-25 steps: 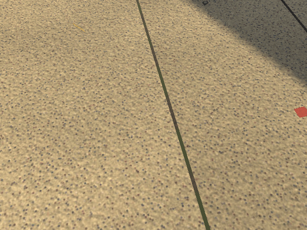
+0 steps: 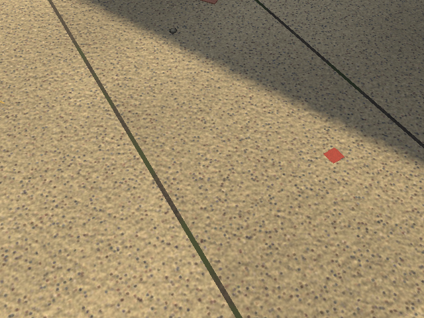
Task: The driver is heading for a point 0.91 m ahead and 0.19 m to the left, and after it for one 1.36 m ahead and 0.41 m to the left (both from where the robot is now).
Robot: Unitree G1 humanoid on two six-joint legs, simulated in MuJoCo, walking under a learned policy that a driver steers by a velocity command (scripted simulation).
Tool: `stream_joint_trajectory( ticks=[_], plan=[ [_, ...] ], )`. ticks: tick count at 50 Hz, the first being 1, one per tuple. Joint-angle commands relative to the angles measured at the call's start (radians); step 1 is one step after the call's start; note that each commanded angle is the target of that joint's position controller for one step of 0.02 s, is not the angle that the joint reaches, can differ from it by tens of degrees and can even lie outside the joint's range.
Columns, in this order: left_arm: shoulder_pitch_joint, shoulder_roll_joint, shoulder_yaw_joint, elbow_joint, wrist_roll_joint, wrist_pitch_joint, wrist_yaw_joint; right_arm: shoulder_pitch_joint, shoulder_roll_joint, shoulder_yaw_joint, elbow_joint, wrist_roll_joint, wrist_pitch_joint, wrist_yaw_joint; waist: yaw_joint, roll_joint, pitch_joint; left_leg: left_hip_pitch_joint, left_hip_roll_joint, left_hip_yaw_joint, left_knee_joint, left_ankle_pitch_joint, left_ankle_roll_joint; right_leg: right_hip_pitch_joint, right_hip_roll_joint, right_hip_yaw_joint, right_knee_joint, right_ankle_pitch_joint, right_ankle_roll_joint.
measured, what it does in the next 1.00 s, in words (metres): walks ahead, turning left: right foot, then left foot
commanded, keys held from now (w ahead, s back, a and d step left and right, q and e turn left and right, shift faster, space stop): q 0.02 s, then w+q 0.42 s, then q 0.20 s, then e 0.30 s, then w+e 0.06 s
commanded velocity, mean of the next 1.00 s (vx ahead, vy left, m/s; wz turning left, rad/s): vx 0.21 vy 0.00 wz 0.23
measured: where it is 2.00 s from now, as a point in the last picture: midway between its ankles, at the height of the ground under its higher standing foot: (172, 246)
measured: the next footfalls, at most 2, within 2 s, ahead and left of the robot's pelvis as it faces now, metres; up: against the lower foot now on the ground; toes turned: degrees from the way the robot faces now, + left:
right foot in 0.08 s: +0.04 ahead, -0.14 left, +0.00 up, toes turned +4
left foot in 0.46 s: +0.18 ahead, +0.17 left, +0.00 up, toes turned +16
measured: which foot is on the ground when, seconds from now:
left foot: down 0.00-0.10, up 0.12-0.44, down 0.46-0.94, up 0.96-1.00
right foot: up 0.00-0.06, down 0.08-0.46, up 0.48-0.88, down 0.90-1.00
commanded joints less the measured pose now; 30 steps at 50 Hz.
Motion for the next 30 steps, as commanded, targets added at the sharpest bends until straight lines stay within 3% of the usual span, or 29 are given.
stream_joint_trajectory(
  ticks=[1, 2, 3, 4, 5, 6, 7, 9, 11, 15, 18, 19, 21, 22, 23, 24, 25, 26, 27, 28, 30],
  plan=[
    [0.075, 0.033, 0.008, -0.025, 0.007, -0.014, -0.009, -0.035, -0.142, -0.031, -0.042, 0.02, -0.01, 0.018, 0.039, 0.207, -0.165, 0.101, 0.173, -0.198, -0.094, 0.193, 0.199, 0.188, 0.013, -0.047, -0.303, 0.152, -0.018],
    [0.107, 0.039, 0.012, -0.01, 0.007, -0.016, -0.014, -0.024, -0.145, -0.03, -0.035, 0.028, -0.008, 0.02, 0.058, 0.194, -0.165, 0.053, 0.154, -0.2, -0.1, 0.026, 0.173, 0.278, 0.029, -0.07, -0.434, 0.238, -0.042],
    [0.104, 0.07, 0.017, -0.015, 0.012, -0.018, -0.014, 0.016, -0.14, -0.026, -0.023, 0.031, -0.011, 0.023, 0.051, 0.167, -0.159, -0.039, 0.127, -0.207, -0.111, -0.164, 0.115, 0.374, 0.006, -0.044, -0.448, 0.251, -0.076],
    [0.142, 0.121, 0.027, -0.025, 0.021, -0.02, -0.006, 0.002, -0.115, -0.017, -0.029, 0.017, -0.015, 0.028, 0.066, 0.068, -0.156, -0.157, 0.074, -0.18, -0.022, -0.347, 0.054, 0.448, -0.125, 0.079, -0.452, 0.153, -0.131],
    [0.173, 0.202, 0.052, 0.0, 0.032, -0.021, -0.008, -0.019, -0.073, -0.008, -0.058, 0.028, -0.023, 0.024, 0.067, -0.175, -0.131, -0.23, -0.056, -0.004, 0.141, -0.374, 0.001, 0.343, -0.246, 0.218, -0.538, -0.186, -0.23],
    [0.163, 0.219, 0.062, -0.008, 0.031, -0.037, -0.01, -0.089, -0.142, -0.025, -0.078, 0.033, -0.03, 0.018, 0.121, -0.226, -0.04, -0.273, -0.04, 0.007, 0.335, -0.359, -0.02, 0.242, -0.339, 0.377, -0.677, -0.344, -0.309],
    [0.144, 0.184, 0.052, -0.005, 0.034, -0.059, -0.002, -0.099, -0.182, -0.049, -0.084, 0.041, -0.03, 0.014, 0.11, -0.212, 0.022, -0.354, -0.011, -0.048, 0.48, -0.357, -0.013, 0.236, -0.36, 0.412, -0.706, -0.316, -0.321],
    [0.11, 0.109, 0.034, 0.005, 0.002, -0.101, 0.007, -0.007, -0.158, -0.058, -0.043, 0.035, -0.022, 0.008, 0.068, -0.184, 0.037, -0.463, 0.018, -0.106, 0.584, -0.279, -0.011, 0.34, -0.332, 0.331, -0.694, -0.178, -0.281],
    [0.119, 0.083, 0.029, 0.018, -0.004, -0.121, 0.011, -0.021, -0.114, -0.05, -0.042, 0.033, -0.03, 0.016, 0.074, -0.118, 0.033, -0.482, 0.038, -0.097, 0.559, -0.183, -0.014, 0.393, -0.307, 0.212, -0.695, 0.013, -0.25],
    [0.116, 0.118, 0.048, 0.028, -0.001, -0.129, 0.003, -0.066, -0.066, -0.028, -0.07, 0.031, -0.034, 0.049, 0.091, -0.115, -0.006, -0.292, 0.058, -0.002, 0.345, -0.082, -0.032, 0.331, -0.266, 0.013, -0.687, 0.197, -0.228],
    [0.135, 0.163, 0.067, 0.045, -0.019, -0.128, -0.011, -0.072, -0.088, -0.027, -0.093, 0.033, -0.024, 0.062, 0.091, -0.117, 0.004, -0.18, 0.05, 0.038, 0.251, -0.117, -0.008, 0.281, -0.289, -0.026, -0.666, 0.154, -0.23],
    [0.134, 0.171, 0.07, 0.049, -0.025, -0.126, -0.016, -0.06, -0.1, -0.03, -0.096, 0.035, -0.021, 0.064, 0.081, -0.108, 0.01, -0.155, 0.046, 0.052, 0.229, -0.12, 0.009, 0.274, -0.306, -0.028, -0.655, 0.132, -0.228],
    [0.112, 0.172, 0.07, 0.054, -0.032, -0.119, -0.021, 0.028, -0.122, -0.043, -0.072, 0.033, -0.018, 0.062, 0.02, -0.069, -0.001, -0.002, -0.002, 0.106, 0.153, -0.097, 0.052, 0.215, -0.294, -0.083, -0.543, 0.202, -0.199],
    [0.122, 0.147, 0.06, 0.056, -0.021, -0.12, -0.022, 0.136, -0.165, -0.069, -0.042, 0.037, -0.016, 0.056, -0.031, -0.031, -0.057, 0.161, -0.045, 0.114, 0.134, -0.097, 0.079, 0.164, -0.255, -0.146, -0.369, 0.356, -0.167],
    [0.118, 0.102, 0.042, 0.04, 0.002, -0.122, -0.02, 0.278, -0.248, -0.106, -0.018, 0.043, -0.014, 0.043, -0.098, 0.106, -0.136, 0.363, 0.025, -0.048, 0.067, -0.086, 0.134, 0.035, -0.179, -0.232, -0.03, 0.41, -0.095],
    [0.117, 0.004, 0.01, -0.052, 0.028, -0.141, -0.014, 0.299, -0.4, -0.125, -0.046, 0.025, -0.025, 0.036, -0.048, 0.425, -0.217, 0.558, 0.303, -0.692, -0.138, -0.147, 0.348, -0.341, 0.03, -0.173, 0.36, -0.122, -0.002],
    [0.071, 0.092, 0.024, -0.043, -0.008, -0.164, -0.016, 0.284, -0.315, -0.099, -0.066, 0.022, -0.046, 0.046, -0.086, 0.264, -0.26, 0.568, 0.348, -0.785, -0.223, -0.108, 0.374, -0.414, 0.01, 0.02, 0.475, -0.146, -0.016],
    [0.046, 0.131, 0.032, -0.048, -0.032, -0.174, -0.022, 0.23, -0.257, -0.08, -0.074, 0.015, -0.059, 0.046, -0.061, 0.224, -0.177, 0.508, 0.332, -0.643, -0.181, 0.031, 0.347, -0.453, -0.033, 0.02, 0.489, -0.081, -0.042],
    [0.045, 0.133, 0.032, -0.036, -0.017, -0.175, -0.019, 0.181, -0.224, -0.072, -0.082, 0.023, -0.061, 0.044, -0.033, 0.12, -0.145, 0.425, 0.28, -0.517, -0.144, 0.155, 0.303, -0.413, -0.075, 0.016, 0.443, -0.009, -0.057],
    [0.04, 0.134, 0.036, -0.028, 0.009, -0.171, -0.013, 0.126, -0.206, -0.066, -0.093, 0.026, -0.053, 0.039, -0.006, 0.069, -0.118, 0.329, 0.247, -0.421, -0.131, 0.294, 0.269, -0.357, -0.101, 0.012, 0.366, 0.043, -0.057],
    [0.054, 0.119, 0.038, -0.017, 0.019, -0.148, -0.015, 0.063, -0.199, -0.059, -0.111, 0.008, -0.043, 0.026, 0.039, 0.084, -0.11, 0.194, 0.196, -0.32, -0.148, 0.489, 0.248, -0.232, -0.094, -0.002, 0.29, 0.111, -0.045]
  ],
)
Velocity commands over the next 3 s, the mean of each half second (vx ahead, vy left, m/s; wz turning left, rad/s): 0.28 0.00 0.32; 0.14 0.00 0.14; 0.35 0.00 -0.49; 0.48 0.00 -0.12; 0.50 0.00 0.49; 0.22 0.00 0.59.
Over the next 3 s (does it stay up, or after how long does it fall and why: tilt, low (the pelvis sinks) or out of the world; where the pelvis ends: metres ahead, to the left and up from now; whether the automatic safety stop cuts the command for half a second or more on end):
stays up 1.12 0.13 0.00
